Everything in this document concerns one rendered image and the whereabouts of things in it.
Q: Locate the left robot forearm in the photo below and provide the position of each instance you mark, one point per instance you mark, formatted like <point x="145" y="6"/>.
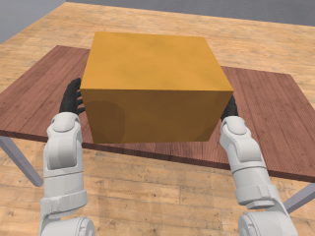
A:
<point x="64" y="191"/>

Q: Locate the robot left upper arm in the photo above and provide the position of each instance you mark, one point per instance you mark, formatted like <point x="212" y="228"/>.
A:
<point x="78" y="226"/>

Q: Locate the robot right upper arm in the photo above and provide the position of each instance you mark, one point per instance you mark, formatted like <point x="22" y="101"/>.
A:
<point x="265" y="223"/>

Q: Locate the right robot forearm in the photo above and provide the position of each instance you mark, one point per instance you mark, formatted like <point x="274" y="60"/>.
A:
<point x="254" y="188"/>

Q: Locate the table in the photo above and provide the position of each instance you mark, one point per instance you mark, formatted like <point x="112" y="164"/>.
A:
<point x="274" y="108"/>

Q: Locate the robot right hand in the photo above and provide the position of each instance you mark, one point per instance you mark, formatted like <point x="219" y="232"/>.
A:
<point x="230" y="110"/>

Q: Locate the carton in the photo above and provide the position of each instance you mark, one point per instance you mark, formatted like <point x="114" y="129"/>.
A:
<point x="152" y="88"/>

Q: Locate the robot left hand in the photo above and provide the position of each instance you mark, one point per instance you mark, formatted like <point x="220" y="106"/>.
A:
<point x="70" y="101"/>

